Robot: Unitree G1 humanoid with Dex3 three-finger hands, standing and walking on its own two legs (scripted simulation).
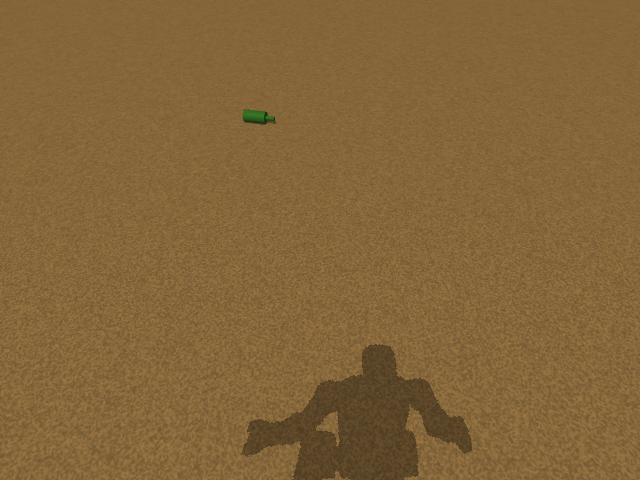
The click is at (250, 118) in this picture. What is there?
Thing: lying bottle
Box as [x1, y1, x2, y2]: [243, 110, 274, 123]
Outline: 243,111 244,121 265,123 267,119 274,120 273,116 268,116 266,112 263,111
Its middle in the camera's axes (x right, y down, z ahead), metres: -0.34 -0.71 +2.19
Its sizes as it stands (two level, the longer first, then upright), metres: 0.172 0.065 0.065
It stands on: the floor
